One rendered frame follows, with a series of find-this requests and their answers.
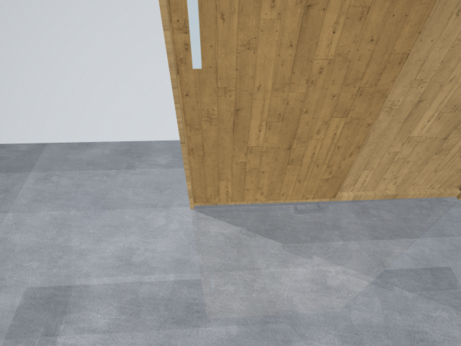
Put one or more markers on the handle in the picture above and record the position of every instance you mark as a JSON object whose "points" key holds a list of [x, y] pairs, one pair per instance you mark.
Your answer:
{"points": [[194, 30]]}

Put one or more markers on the wardrobe door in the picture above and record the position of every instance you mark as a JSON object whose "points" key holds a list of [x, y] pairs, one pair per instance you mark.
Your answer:
{"points": [[288, 90], [415, 142]]}

